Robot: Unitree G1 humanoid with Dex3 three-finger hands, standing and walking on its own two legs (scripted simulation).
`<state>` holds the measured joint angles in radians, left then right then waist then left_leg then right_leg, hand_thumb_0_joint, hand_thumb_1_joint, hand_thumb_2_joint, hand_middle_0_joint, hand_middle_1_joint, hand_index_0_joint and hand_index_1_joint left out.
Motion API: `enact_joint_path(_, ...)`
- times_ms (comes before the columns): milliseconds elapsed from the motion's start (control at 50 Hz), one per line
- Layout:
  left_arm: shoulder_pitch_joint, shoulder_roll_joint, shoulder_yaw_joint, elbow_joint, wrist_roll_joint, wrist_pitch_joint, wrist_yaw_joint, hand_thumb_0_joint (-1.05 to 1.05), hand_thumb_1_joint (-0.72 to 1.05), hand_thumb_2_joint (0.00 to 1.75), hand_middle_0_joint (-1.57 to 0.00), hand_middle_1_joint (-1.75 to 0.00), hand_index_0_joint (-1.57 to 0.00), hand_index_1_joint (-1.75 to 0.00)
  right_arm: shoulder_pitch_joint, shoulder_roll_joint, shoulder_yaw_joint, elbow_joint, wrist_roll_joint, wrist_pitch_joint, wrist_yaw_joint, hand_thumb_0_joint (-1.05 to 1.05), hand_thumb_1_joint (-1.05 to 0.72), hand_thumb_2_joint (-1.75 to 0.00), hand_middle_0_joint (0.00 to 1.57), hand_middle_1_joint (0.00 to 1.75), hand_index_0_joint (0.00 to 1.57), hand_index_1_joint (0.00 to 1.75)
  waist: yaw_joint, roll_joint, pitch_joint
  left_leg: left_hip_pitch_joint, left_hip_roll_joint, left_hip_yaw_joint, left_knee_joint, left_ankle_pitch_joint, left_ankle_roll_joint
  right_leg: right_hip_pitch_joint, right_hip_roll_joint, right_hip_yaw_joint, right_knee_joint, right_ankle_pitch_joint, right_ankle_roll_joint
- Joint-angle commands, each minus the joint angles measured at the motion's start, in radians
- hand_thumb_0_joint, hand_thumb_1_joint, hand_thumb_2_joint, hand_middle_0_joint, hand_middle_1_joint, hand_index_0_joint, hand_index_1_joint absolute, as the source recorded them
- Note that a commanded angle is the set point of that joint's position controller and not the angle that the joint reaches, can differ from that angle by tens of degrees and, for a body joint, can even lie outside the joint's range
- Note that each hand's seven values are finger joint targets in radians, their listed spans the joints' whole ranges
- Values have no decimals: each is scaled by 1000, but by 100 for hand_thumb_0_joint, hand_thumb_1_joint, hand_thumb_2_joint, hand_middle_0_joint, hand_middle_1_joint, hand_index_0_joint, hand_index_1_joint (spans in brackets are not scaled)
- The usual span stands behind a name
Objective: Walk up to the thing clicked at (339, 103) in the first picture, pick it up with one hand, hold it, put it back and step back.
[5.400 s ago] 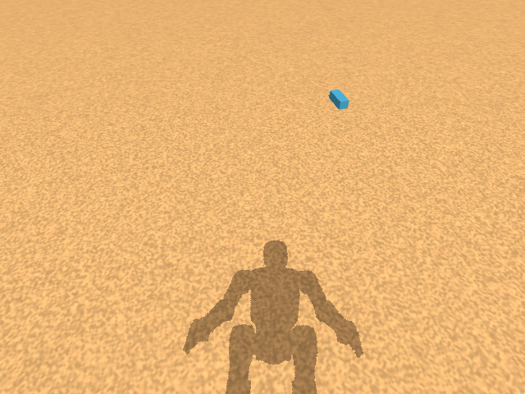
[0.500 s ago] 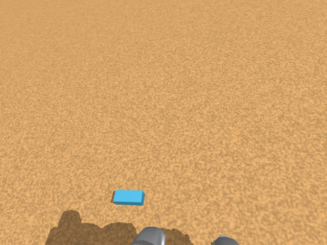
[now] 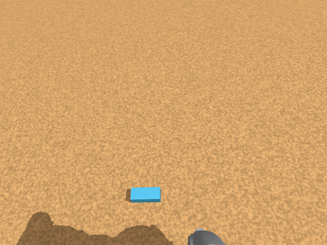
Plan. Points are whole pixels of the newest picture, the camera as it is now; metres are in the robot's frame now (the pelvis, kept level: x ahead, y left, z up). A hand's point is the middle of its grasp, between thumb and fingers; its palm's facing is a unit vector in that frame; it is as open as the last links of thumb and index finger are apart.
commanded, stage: walk up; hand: left
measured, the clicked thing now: (145, 194) +0.47 +0.13 -0.71
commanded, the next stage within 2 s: none
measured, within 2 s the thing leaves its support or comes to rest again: neither
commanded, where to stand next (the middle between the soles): +0.07 +0.00 m, yaw -3 degrees
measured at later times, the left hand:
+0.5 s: hand out of the picture +0.14 +0.35 -0.14, palm faces -0.06 -0.93 -0.37, open 7.4 cm
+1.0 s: hand out of the picture +0.12 +0.28 -0.12, palm faces -0.10 -0.93 -0.35, open 7.4 cm
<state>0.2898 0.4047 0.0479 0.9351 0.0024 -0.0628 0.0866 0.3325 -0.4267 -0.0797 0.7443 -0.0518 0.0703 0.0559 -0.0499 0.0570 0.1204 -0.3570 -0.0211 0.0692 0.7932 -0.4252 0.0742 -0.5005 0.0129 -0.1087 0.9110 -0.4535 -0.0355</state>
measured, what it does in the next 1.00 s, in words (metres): steps on the spot: right foot, then left foot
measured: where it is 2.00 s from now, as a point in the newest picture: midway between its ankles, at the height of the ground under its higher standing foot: outside the picture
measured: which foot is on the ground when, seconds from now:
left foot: down 0.00-0.08, up 0.10-0.22, down 0.24-1.00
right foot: up 0.00-0.02, down 0.04-0.28, up 0.30-0.56, down 0.58-1.00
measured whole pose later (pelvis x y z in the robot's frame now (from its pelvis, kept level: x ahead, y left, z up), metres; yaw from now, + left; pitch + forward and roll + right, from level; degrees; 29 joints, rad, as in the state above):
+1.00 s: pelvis +0.02 +0.03 +0.02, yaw -5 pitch -2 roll +1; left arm 0.12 0.34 0.02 1.10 0.01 0.00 -0.02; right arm 0.16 -0.38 -0.01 1.08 -0.01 -0.05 0.00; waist -0.01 0.01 0.05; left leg -0.20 0.05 0.05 0.53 -0.29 -0.04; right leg -0.23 -0.02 0.01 0.59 -0.33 0.00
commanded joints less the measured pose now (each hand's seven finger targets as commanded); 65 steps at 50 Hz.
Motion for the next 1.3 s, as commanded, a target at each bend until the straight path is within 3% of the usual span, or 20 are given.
enact_joint_path(0,90,221,71,-54,26,-25,-2,0,90,90,-20,-30,-20,-30,-64,-166,-39,-79,45,-46,-41,0,-90,-90,20,30,20,30,95,-62,-141,-63,240,-267,-128,343,61,359,-42,115,-363,234,-32)
enact_joint_path(20,105,275,88,-67,35,-31,-2,0,90,90,-20,-30,-20,-30,-54,-142,-27,-77,56,-61,-46,0,-90,-90,20,30,20,30,115,-163,-181,-108,165,-204,26,381,-24,431,-147,315,-424,235,-90)
enact_joint_path(40,67,309,95,-90,33,-32,-6,0,90,90,-20,-30,-20,-30,-20,-127,-22,-61,59,-66,-50,0,-90,-90,20,30,20,30,103,-252,-204,-227,46,-133,181,110,-100,494,-336,604,-452,264,-200)
enact_joint_path(60,10,269,77,-100,19,-24,-11,0,90,90,-20,-30,-20,-30,-24,-184,-37,-33,48,-52,-63,0,-90,-90,20,30,20,30,83,-126,-171,-219,49,-137,228,-204,-91,408,-424,652,-453,227,-294)
enact_joint_path(80,-23,284,76,-114,23,-23,-12,0,90,90,-20,-30,-20,-30,-21,-199,-46,-23,35,-49,-72,0,-90,-90,20,30,20,30,70,-147,-161,-166,77,-163,251,-245,-75,307,-467,700,-455,223,-332)
enact_joint_path(140,-73,223,48,-118,21,-22,-28,0,90,90,-20,-30,-20,-30,-34,-179,-34,34,47,-70,-62,0,-90,-90,20,30,20,30,50,-133,-124,-71,47,-125,112,-139,-45,211,-298,434,-433,315,-207)
enact_joint_path(200,-170,186,31,-109,11,8,-52,0,90,90,-20,-30,-20,-30,59,-161,-23,114,46,-107,-67,0,-90,-90,20,30,20,30,-16,-164,-157,207,42,-91,-234,225,-47,54,-162,223,-257,347,-80)
enact_joint_path(220,-173,153,26,-113,8,19,-58,0,90,90,-20,-30,-20,-30,66,-193,-29,126,40,-120,-79,0,-90,-90,20,30,20,30,-11,-85,-175,207,135,-228,-300,264,-20,60,-96,146,-127,360,-43)
enact_joint_path(260,-107,176,39,-90,12,52,-60,0,90,90,-20,-30,-20,-30,-69,-303,-42,88,37,-137,-93,0,-90,-90,20,30,20,30,40,30,-105,74,419,-600,-407,144,150,-4,-40,158,-11,-60,3)
enact_joint_path(280,-118,217,48,-70,19,57,-62,0,90,90,-20,-30,-20,-30,-124,-297,-44,89,39,-139,-93,0,-90,-90,20,30,20,30,42,-15,-66,-2,422,-584,-395,151,179,56,-72,183,18,-84,0)
enact_joint_path(380,-136,162,43,-37,-1,66,-81,0,90,90,-20,-30,-20,-30,-113,-247,-22,135,35,-162,-104,0,-90,-90,20,30,20,30,45,69,-72,125,310,-377,-354,482,41,23,-58,188,-35,12,-4)
enact_joint_path(540,-162,142,29,23,3,51,-86,0,90,90,-20,-30,-20,-30,-147,-223,-4,159,37,-141,-98,0,-90,-90,20,30,20,30,44,144,-183,251,223,-193,-235,675,23,195,-34,83,-360,142,4)
enact_joint_path(600,-128,224,44,57,18,28,-78,0,90,90,-20,-30,-20,-30,-183,-169,17,148,60,-138,-91,0,-90,-90,20,30,20,30,70,-32,-253,18,153,-121,-152,478,-38,485,-150,260,-369,537,-56)
enact_joint_path(620,-168,244,42,49,9,31,-81,0,90,90,-20,-30,-20,-30,-179,-148,21,158,60,-138,-90,0,-90,-90,20,30,20,30,49,-103,-239,45,101,-72,-186,244,-52,410,-201,306,-372,447,-94)
enact_joint_path(660,-244,223,29,31,5,42,-93,0,90,90,-20,-30,-20,-30,-165,-176,11,199,46,-139,-85,0,-90,-90,20,30,20,30,18,-113,-173,148,101,-97,-299,67,-37,242,-180,264,-371,276,-70)
enact_joint_path(720,-226,172,17,54,10,50,-97,0,90,90,-20,-30,-20,-30,-208,-237,-3,212,37,-137,-75,0,-90,-90,20,30,20,30,42,-10,-91,120,249,-281,-429,-124,50,154,-60,138,-298,79,-19)
enact_joint_path(760,-198,177,21,80,13,43,-98,0,90,90,-20,-30,-20,-30,-234,-227,7,215,33,-134,-73,0,-90,-90,20,30,20,30,62,-29,-78,59,253,-248,-405,-45,49,229,-66,158,-357,117,-24)
enact_joint_path(840,-220,239,37,85,10,29,-95,0,90,90,-20,-30,-20,-30,-227,-151,28,237,39,-130,-69,0,-90,-90,20,30,20,30,42,-144,-51,26,64,-32,-226,58,-59,254,-209,391,-544,165,-93)
enact_joint_path(980,-253,176,20,103,0,32,-89,0,90,90,-20,-30,-20,-30,-214,-159,26,289,45,-137,-73,0,-90,-90,20,30,20,30,46,-135,-176,224,137,-71,-317,392,-36,302,-128,216,-464,463,-18)
enact_joint_path(1280,-284,163,21,119,0,48,-86,0,90,90,-20,-30,-20,-30,-271,-149,27,313,40,-125,-78,0,-90,-90,20,30,20,30,50,-70,-144,247,152,-49,-397,379,-44,333,-124,209,-510,451,-15)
